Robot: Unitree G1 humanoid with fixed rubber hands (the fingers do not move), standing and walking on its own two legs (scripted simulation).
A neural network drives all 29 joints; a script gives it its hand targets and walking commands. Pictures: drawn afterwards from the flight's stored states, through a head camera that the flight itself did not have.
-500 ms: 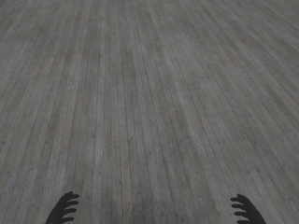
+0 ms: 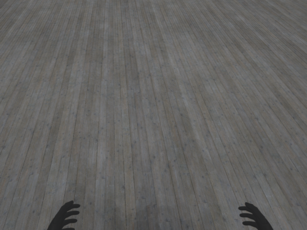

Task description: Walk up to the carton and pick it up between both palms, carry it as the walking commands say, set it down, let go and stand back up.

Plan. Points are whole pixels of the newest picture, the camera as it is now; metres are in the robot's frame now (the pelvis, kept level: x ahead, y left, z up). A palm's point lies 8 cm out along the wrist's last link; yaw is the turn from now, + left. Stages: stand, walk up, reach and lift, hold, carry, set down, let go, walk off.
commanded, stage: stand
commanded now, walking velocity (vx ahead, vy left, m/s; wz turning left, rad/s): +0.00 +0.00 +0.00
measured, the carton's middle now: out of the picture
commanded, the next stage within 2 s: walk up in 0.88 s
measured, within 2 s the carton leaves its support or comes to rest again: neither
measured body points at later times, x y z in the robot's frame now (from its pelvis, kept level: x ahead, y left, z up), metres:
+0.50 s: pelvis -0.02 +0.00 +0.00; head -0.01 +0.00 +0.45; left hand +0.13 +0.26 -0.10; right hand +0.11 -0.29 -0.10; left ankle +0.00 +0.12 -0.71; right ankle +0.00 -0.12 -0.71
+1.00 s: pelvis -0.03 +0.00 +0.00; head -0.03 -0.01 +0.45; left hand +0.10 +0.26 -0.10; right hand +0.08 -0.29 -0.11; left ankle +0.00 +0.12 -0.71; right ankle +0.00 -0.12 -0.71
